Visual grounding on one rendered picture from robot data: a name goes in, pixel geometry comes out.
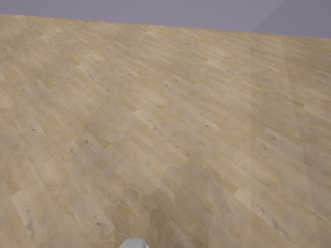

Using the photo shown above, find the robot left thigh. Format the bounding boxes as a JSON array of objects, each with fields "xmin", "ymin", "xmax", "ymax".
[{"xmin": 119, "ymin": 238, "xmax": 149, "ymax": 248}]

